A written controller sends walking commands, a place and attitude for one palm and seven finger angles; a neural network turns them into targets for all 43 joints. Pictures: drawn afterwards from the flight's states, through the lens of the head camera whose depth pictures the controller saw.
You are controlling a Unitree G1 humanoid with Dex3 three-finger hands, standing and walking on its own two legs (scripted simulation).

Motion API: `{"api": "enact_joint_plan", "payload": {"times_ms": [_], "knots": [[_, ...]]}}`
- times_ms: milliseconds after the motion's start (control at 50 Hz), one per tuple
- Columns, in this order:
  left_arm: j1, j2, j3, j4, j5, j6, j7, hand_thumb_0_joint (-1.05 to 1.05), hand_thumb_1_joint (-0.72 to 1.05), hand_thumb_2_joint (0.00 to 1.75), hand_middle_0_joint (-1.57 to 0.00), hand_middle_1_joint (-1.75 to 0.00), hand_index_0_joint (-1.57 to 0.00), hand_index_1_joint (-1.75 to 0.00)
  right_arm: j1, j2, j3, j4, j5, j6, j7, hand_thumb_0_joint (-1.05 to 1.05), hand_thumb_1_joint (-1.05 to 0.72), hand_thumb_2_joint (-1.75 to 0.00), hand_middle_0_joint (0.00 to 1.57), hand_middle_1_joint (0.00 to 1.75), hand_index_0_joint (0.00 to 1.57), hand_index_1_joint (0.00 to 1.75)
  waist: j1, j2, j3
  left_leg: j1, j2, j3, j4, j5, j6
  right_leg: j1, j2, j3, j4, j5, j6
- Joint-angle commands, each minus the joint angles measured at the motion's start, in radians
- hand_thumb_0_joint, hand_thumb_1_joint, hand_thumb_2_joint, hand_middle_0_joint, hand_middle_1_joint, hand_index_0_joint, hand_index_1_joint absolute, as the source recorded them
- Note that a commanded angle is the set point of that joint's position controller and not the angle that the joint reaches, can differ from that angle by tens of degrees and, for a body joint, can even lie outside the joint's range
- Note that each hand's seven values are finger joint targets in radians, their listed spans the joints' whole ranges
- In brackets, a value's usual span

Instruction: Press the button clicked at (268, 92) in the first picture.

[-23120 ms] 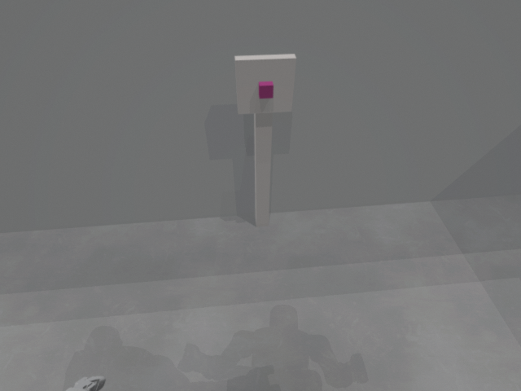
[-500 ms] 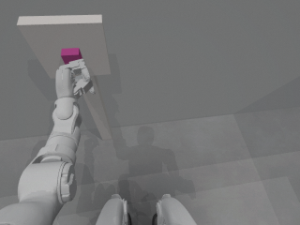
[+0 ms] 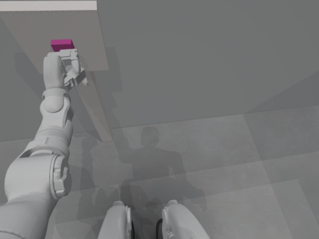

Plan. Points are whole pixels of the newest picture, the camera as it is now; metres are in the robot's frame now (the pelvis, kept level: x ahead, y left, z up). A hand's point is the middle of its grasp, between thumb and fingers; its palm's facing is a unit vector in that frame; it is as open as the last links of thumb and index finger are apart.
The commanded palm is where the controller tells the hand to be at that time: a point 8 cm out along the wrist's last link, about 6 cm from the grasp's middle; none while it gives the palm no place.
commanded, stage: press the button with the knuckle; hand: left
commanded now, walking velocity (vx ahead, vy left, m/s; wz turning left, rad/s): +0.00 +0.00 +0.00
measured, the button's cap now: (64, 46) +0.56 +0.19 +0.09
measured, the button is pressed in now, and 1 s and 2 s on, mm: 10 0 0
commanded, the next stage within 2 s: hold the button down briefly in 0.08 s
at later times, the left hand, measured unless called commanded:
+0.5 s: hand (82, 71) +0.52 +0.15 +0.05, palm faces +0.07 -1.00 -0.04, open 3.5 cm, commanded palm +0.53 +0.18 +0.06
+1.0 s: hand (83, 77) +0.49 +0.14 +0.06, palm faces +0.09 -1.00 -0.02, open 3.3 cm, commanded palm +0.46 +0.18 +0.06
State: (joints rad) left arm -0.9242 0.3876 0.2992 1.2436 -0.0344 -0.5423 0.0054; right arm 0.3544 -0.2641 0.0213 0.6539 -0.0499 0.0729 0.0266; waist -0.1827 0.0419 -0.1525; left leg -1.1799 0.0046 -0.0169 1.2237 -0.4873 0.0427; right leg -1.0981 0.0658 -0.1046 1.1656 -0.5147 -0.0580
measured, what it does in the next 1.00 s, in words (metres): stands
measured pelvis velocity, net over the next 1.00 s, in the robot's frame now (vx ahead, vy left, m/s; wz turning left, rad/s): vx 0.00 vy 0.02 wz -0.02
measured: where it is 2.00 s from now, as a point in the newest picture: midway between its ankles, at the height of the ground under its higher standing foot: outside the picture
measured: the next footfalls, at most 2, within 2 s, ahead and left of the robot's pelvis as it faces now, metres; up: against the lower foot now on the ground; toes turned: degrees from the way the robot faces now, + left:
none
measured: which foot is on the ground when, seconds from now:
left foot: down 0.00-1.00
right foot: down 0.00-1.00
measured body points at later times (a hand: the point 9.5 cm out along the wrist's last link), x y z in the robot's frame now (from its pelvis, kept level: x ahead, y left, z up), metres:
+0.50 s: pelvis -0.02 +0.01 -0.01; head +0.12 +0.04 +0.41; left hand +0.51 +0.20 +0.06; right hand -0.02 -0.26 -0.11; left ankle +0.04 +0.09 -0.63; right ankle +0.02 -0.09 -0.63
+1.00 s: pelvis +0.00 +0.02 +0.00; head +0.12 +0.04 +0.44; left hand +0.48 +0.20 +0.06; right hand +0.00 -0.24 -0.11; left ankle +0.04 +0.09 -0.63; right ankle +0.02 -0.09 -0.63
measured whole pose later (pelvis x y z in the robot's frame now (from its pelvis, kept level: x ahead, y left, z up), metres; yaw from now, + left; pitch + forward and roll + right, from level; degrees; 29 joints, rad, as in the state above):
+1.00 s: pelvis +0.00 +0.02 +0.00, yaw -1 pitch +24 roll -4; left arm -0.82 0.30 0.26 1.13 -0.05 -0.52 0.06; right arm 0.38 -0.25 0.02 0.64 -0.05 0.06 0.06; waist -0.16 0.05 -0.17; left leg -1.14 0.00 0.02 1.20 -0.48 0.07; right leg -1.06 0.06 -0.07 1.14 -0.50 -0.03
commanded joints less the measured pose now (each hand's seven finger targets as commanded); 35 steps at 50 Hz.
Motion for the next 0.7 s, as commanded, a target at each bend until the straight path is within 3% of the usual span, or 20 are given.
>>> {"api": "enact_joint_plan", "payload": {"times_ms": [0,20,40,80,160,220,260,280,300,340,380,420,440,460,520,560,580,680], "knots": [[-0.659,0.215,0.012,-0.244,0.003,-0.058,0.011,0.0,0.9,0.9,-1.3,-1.5,-1.3,-1.5,0.179,-0.188,-0.058,-0.023,-0.001,-0.02,-0.014,0.0,-0.9,-0.9,0.2,0.3,0.2,0.3,-0.087,0.124,-0.487,0.461,0.013,-0.09,-0.115,0.226,-0.004,0.082,-0.005,0.1,-0.177,0.19,0.034],[-0.665,0.216,0.004,-0.233,0.006,-0.052,0.012,0.0,0.9,0.9,-1.3,-1.5,-1.3,-1.5,0.176,-0.188,-0.056,-0.025,0.0,-0.02,-0.015,0.0,-0.9,-0.9,0.2,0.3,0.2,0.3,-0.089,0.141,-0.483,0.447,0.01,-0.086,-0.114,0.21,-0.003,0.079,-0.004,0.105,-0.181,0.178,0.034],[-0.681,0.209,-0.005,-0.23,0.005,-0.046,0.012,0.0,0.9,0.9,-1.3,-1.5,-1.3,-1.5,0.179,-0.188,-0.054,-0.024,0.001,-0.022,-0.016,0.0,-0.9,-0.9,0.2,0.3,0.2,0.3,-0.101,0.117,-0.482,0.429,0.009,-0.084,-0.112,0.19,0.002,0.087,-0.005,0.106,-0.185,0.167,0.037],[-0.703,0.252,0.019,-0.224,0.007,-0.042,0.014,0.0,0.9,0.9,-1.3,-1.5,-1.3,-1.5,0.184,-0.192,-0.05,-0.023,0.002,-0.025,-0.02,0.0,-0.9,-0.9,0.2,0.3,0.2,0.3,-0.103,0.114,-0.486,0.412,0.01,-0.085,-0.11,0.182,0.004,0.093,-0.004,0.108,-0.184,0.16,0.037],[-0.733,0.258,0.016,-0.214,0.001,-0.028,0.011,0.0,0.9,0.9,-1.3,-1.5,-1.3,-1.5,0.185,-0.191,-0.045,-0.026,0.004,-0.034,-0.024,0.0,-0.9,-0.9,0.2,0.3,0.2,0.3,-0.113,0.129,-0.478,0.382,0.007,-0.081,-0.11,0.141,0.008,0.097,-0.004,0.113,-0.191,0.13,0.036],[-0.726,0.292,0.033,-0.19,0.0,-0.015,0.01,0.0,0.9,0.9,-1.3,-1.5,-1.3,-1.5,0.179,-0.195,-0.038,-0.029,0.007,-0.04,-0.028,0.0,-0.9,-0.9,0.2,0.3,0.2,0.3,-0.107,0.124,-0.456,0.349,0.006,-0.079,-0.114,0.102,0.007,0.099,-0.004,0.117,-0.198,0.098,0.036],[-0.744,0.29,0.026,-0.198,-0.004,-0.016,0.009,0.0,0.9,0.9,-1.3,-1.5,-1.3,-1.5,0.177,-0.194,-0.034,-0.032,0.008,-0.046,-0.028,0.0,-0.9,-0.9,0.2,0.3,0.2,0.3,-0.111,0.149,-0.447,0.345,0.006,-0.082,-0.118,0.083,0.007,0.087,-0.004,0.117,-0.195,0.083,0.033],[-0.731,0.284,0.024,-0.18,-0.004,-0.011,0.01,0.0,0.9,0.9,-1.3,-1.5,-1.3,-1.5,0.174,-0.194,-0.034,-0.033,0.009,-0.047,-0.029,0.0,-0.9,-0.9,0.2,0.3,0.2,0.3,-0.113,0.131,-0.442,0.335,0.006,-0.081,-0.117,0.074,0.007,0.089,-0.004,0.118,-0.199,0.077,0.036],[-0.741,0.315,0.042,-0.195,-0.001,-0.014,0.012,0.0,0.9,0.9,-1.3,-1.5,-1.3,-1.5,0.176,-0.199,-0.033,-0.033,0.008,-0.05,-0.03,0.0,-0.9,-0.9,0.2,0.3,0.2,0.3,-0.109,0.136,-0.453,0.336,0.008,-0.085,-0.118,0.072,0.006,0.087,-0.005,0.114,-0.192,0.076,0.035],[-0.741,0.282,0.014,-0.176,-0.002,-0.006,0.011,0.0,0.9,0.9,-1.3,-1.5,-1.3,-1.5,0.172,-0.197,-0.031,-0.035,0.01,-0.056,-0.029,0.0,-0.9,-0.9,0.2,0.3,0.2,0.3,-0.117,0.135,-0.434,0.327,0.007,-0.088,-0.123,0.03,0.005,0.064,-0.005,0.112,-0.194,0.046,0.035],[-0.76,0.328,0.044,-0.192,0.001,-0.013,0.017,0.0,0.9,0.9,-1.3,-1.5,-1.3,-1.5,0.174,-0.203,-0.029,-0.036,0.007,-0.061,-0.031,0.0,-0.9,-0.9,0.2,0.3,0.2,0.3,-0.11,0.154,-0.442,0.329,0.01,-0.094,-0.125,0.028,0.005,0.057,-0.006,0.111,-0.184,0.044,0.033],[-0.77,0.289,0.02,-0.204,0.003,-0.014,0.022,0.0,0.9,0.9,-1.3,-1.5,-1.3,-1.5,0.177,-0.201,-0.032,-0.037,0.005,-0.066,-0.029,0.0,-0.9,-0.9,0.2,0.3,0.2,0.3,-0.117,0.161,-0.473,0.368,0.011,-0.106,-0.13,0.035,0.003,0.038,-0.006,0.101,-0.178,0.052,0.033],[-0.752,0.293,0.024,-0.179,0.006,-0.009,0.023,0.0,0.9,0.9,-1.3,-1.5,-1.3,-1.5,0.176,-0.203,-0.031,-0.035,0.006,-0.068,-0.027,0.0,-0.9,-0.9,0.2,0.3,0.2,0.3,-0.109,0.162,-0.454,0.357,0.011,-0.108,-0.133,0.017,0.0,0.029,-0.005,0.1,-0.178,0.04,0.031],[-0.761,0.292,0.024,-0.177,0.005,-0.01,0.025,0.0,0.9,0.9,-1.3,-1.5,-1.3,-1.5,0.179,-0.204,-0.03,-0.035,0.005,-0.069,-0.026,0.0,-0.9,-0.9,0.2,0.3,0.2,0.3,-0.118,0.163,-0.446,0.361,0.012,-0.114,-0.136,0.015,0.002,0.018,-0.004,0.096,-0.174,0.042,0.03],[-0.736,0.295,0.029,-0.16,0.009,0.006,0.029,0.0,0.9,0.9,-1.3,-1.5,-1.3,-1.5,0.179,-0.209,-0.03,-0.039,0.005,-0.07,-0.026,0.0,-0.9,-0.9,0.2,0.3,0.2,0.3,-0.114,0.119,-0.433,0.332,0.012,-0.113,-0.142,-0.018,0.003,0.028,-0.007,0.095,-0.178,0.021,0.034],[-0.736,0.269,0.021,-0.17,0.011,0.004,0.031,0.0,0.9,0.9,-1.3,-1.5,-1.3,-1.5,0.183,-0.208,-0.034,-0.041,0.002,-0.073,-0.022,0.0,-0.9,-0.9,0.2,0.3,0.2,0.3,-0.106,0.156,-0.453,0.374,0.013,-0.127,-0.151,-0.008,0.0,0.001,-0.008,0.087,-0.166,0.034,0.029],[-0.72,0.294,0.044,-0.165,0.014,0.005,0.034,0.0,0.9,0.9,-1.3,-1.5,-1.3,-1.5,0.184,-0.212,-0.034,-0.037,0.002,-0.071,-0.021,0.0,-0.9,-0.9,0.2,0.3,0.2,0.3,-0.093,0.158,-0.458,0.384,0.016,-0.131,-0.153,-0.004,-0.005,0.001,-0.01,0.084,-0.162,0.039,0.029],[-0.644,0.244,0.035,-0.196,0.008,0.003,0.034,0.0,0.9,0.9,-1.3,-1.5,-1.3,-1.5,0.183,-0.209,-0.042,-0.047,0.0,-0.066,-0.01,0.0,-0.9,-0.9,0.2,0.3,0.2,0.3,-0.067,0.163,-0.475,0.453,0.025,-0.151,-0.174,0.042,-0.016,-0.011,-0.01,0.068,-0.152,0.069,0.025]]}}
